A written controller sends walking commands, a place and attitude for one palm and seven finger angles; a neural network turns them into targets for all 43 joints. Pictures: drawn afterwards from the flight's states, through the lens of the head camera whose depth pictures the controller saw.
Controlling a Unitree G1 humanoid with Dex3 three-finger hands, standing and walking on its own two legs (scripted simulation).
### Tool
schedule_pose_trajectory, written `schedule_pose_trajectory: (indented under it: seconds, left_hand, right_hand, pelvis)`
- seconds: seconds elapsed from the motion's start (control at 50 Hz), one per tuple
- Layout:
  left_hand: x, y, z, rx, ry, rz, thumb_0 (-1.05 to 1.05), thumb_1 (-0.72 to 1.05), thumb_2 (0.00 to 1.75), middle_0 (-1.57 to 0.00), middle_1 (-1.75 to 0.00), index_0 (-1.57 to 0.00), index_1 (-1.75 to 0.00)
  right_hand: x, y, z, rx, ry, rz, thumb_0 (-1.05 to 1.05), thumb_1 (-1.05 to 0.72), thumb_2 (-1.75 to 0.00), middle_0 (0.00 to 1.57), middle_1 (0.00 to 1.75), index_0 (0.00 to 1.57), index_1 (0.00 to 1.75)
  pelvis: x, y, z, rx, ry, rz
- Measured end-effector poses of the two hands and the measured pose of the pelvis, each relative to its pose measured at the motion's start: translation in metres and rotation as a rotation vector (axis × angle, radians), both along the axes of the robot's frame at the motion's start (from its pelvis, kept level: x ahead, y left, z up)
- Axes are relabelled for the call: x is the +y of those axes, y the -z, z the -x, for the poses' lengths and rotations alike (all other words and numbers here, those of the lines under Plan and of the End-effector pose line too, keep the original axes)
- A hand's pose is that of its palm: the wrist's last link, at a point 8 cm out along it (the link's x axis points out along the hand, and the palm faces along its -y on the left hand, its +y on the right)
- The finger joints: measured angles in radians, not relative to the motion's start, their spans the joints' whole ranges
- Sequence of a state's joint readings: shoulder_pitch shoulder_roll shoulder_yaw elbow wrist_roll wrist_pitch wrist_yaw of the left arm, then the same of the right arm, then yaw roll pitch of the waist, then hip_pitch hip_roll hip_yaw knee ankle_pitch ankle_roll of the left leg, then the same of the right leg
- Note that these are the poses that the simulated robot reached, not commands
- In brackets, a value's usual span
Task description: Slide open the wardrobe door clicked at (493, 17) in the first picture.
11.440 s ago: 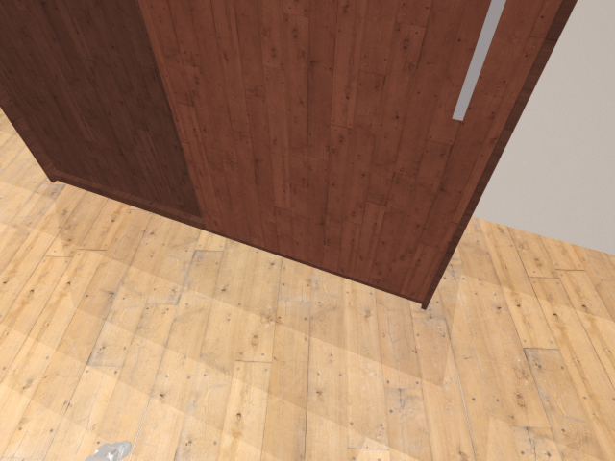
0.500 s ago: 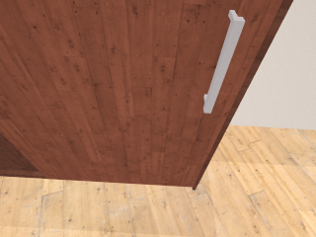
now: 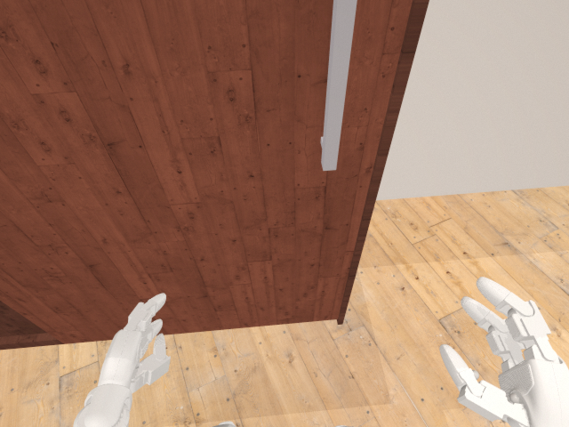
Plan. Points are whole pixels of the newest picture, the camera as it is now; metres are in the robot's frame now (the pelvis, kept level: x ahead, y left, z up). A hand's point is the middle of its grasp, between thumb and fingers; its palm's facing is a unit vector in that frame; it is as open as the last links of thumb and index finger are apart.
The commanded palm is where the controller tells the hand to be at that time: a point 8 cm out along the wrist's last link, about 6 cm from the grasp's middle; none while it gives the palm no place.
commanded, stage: raise the hand with hooked fingers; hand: right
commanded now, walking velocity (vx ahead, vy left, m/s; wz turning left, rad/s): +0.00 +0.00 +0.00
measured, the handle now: (333, 80) +0.51 -0.08 +0.23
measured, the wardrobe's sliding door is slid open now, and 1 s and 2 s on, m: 0.00 0.00 0.00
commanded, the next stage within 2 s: move the hooked fingers beside the handle in 1.52 s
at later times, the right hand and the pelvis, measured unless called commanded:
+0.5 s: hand (491, 271) +0.26 -0.23 +0.14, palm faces -0.01 +1.00 -0.09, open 12.6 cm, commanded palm +0.23 -0.29 +0.17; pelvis +0.02 -0.01 +0.03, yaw +1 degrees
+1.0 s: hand out of the picture +0.30 -0.27 +0.26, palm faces +0.08 +0.99 -0.12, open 14.0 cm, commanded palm +0.27 -0.31 +0.26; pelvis +0.03 +0.00 +0.05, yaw +1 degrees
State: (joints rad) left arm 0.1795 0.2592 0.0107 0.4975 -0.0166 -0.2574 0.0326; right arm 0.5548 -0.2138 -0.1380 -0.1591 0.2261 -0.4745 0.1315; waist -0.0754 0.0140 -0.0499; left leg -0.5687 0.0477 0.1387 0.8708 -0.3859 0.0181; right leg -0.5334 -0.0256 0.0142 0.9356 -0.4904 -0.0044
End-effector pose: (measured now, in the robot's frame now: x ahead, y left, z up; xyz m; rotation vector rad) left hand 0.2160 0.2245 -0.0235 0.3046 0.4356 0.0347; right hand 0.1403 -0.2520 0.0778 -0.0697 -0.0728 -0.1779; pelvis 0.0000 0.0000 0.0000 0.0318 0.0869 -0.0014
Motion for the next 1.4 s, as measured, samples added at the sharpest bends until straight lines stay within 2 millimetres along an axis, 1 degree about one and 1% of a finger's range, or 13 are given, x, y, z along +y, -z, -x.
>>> schedule_pose_trajectory:
  seconds: [0.08,0.2,0.34,0.48,0.56,0.68,0.74,0.86,1.04,1.12,1.22,1.3,1.4]
  left_hand:
    - [-0.029,0.027,0.017,0.078,0.012,0.085,0.01,0.90,0.90,-0.20,-0.30,-0.20,-0.30]
    - [-0.037,0.037,0.056,0.174,-0.130,0.177,0.02,0.90,0.90,-0.21,-0.30,-0.21,-0.30]
    - [-0.008,0.026,0.073,0.206,-0.176,0.098,0.02,0.90,0.90,-0.21,-0.30,-0.20,-0.30]
    - [0.013,0.012,0.048,0.138,-0.154,0.016,0.02,0.90,0.90,-0.21,-0.30,-0.20,-0.30]
    - [0.011,-0.005,0.028,0.052,-0.156,0.023,0.02,0.90,0.90,-0.20,-0.30,-0.20,-0.30]
    - [-0.005,-0.022,0.005,-0.028,-0.097,0.068,0.02,0.90,0.90,-0.20,-0.30,-0.20,-0.30]
    - [-0.012,-0.021,-0.001,-0.019,-0.067,0.090,0.02,0.90,0.90,-0.20,-0.30,-0.20,-0.30]
    - [-0.017,-0.012,0.001,0.038,-0.052,0.110,0.02,0.90,0.90,-0.21,-0.30,-0.20,-0.30]
    - [-0.009,-0.007,0.015,0.086,-0.072,0.109,0.02,0.90,0.90,-0.21,-0.30,-0.20,-0.30]
    - [0.002,-0.003,0.022,0.107,-0.095,0.109,0.02,0.90,0.90,-0.21,-0.30,-0.20,-0.30]
    - [0.015,-0.002,0.028,0.115,-0.128,0.094,0.02,0.90,0.90,-0.21,-0.30,-0.20,-0.30]
    - [0.017,-0.010,0.030,0.092,-0.141,0.080,0.02,0.90,0.90,-0.20,-0.30,-0.20,-0.30]
    - [0.013,-0.014,0.025,0.067,-0.129,0.087,0.02,0.90,0.90,-0.20,-0.30,-0.20,-0.30]
  right_hand:
    - [0.018,-0.031,-0.042,-0.127,-0.201,0.043,0.01,-0.33,-0.65,0.23,0.67,0.23,0.66]
    - [0.016,-0.019,-0.094,0.171,-0.329,0.005,0.01,-0.19,-0.59,0.25,0.76,0.26,0.75]
    - [-0.032,-0.061,-0.085,0.040,-0.078,0.018,0.00,-0.03,-0.52,0.27,0.87,0.27,0.86]
    - [-0.032,-0.070,-0.093,0.042,-0.171,0.025,0.00,0.14,-0.45,0.27,0.97,0.27,0.96]
    - [-0.037,-0.078,-0.108,0.083,-0.194,0.038,0.00,0.23,-0.41,0.28,1.03,0.28,1.02]
    - [-0.059,-0.131,-0.116,-0.089,-0.116,0.047,-0.01,0.37,-0.35,0.30,1.12,0.30,1.11]
    - [-0.068,-0.140,-0.120,-0.073,-0.100,0.031,-0.01,0.42,-0.33,0.30,1.15,0.30,1.15]
    - [-0.066,-0.134,-0.129,0.087,-0.125,0.030,-0.01,0.48,-0.31,0.30,1.19,0.30,1.18]
    - [-0.082,-0.195,-0.138,-0.104,-0.094,0.058,-0.01,0.50,-0.30,0.31,1.20,0.31,1.19]
    - [-0.090,-0.184,-0.152,0.030,-0.085,0.029,-0.01,0.50,-0.30,0.30,1.20,0.31,1.20]
    - [-0.065,-0.159,-0.154,0.104,-0.182,0.027,-0.01,0.50,-0.30,0.30,1.20,0.30,1.20]
    - [-0.055,-0.167,-0.145,-0.026,-0.190,0.024,-0.01,0.50,-0.30,0.30,1.20,0.30,1.20]
    - [-0.077,-0.180,-0.140,-0.069,-0.075,0.019,-0.01,0.50,-0.29,0.31,1.20,0.31,1.20]
  pelvis:
    - [-0.005,0.000,0.003,0.000,0.007,-0.007]
    - [-0.010,-0.014,-0.007,-0.003,-0.036,0.014]
    - [-0.011,-0.024,-0.022,-0.016,-0.043,0.012]
    - [-0.015,-0.029,-0.024,-0.049,-0.018,0.004]
    - [-0.012,-0.033,-0.026,-0.073,-0.023,0.009]
    - [-0.007,-0.038,-0.031,-0.106,-0.023,0.010]
    - [-0.005,-0.040,-0.030,-0.115,-0.018,0.011]
    - [-0.003,-0.043,-0.025,-0.119,-0.014,0.016]
    - [0.003,-0.046,-0.026,-0.135,-0.014,0.017]
    - [0.003,-0.046,-0.022,-0.125,-0.016,0.020]
    - [0.001,-0.045,-0.020,-0.117,-0.029,0.023]
    - [0.003,-0.046,-0.023,-0.126,-0.038,0.022]
    - [0.005,-0.046,-0.023,-0.139,-0.034,0.019]
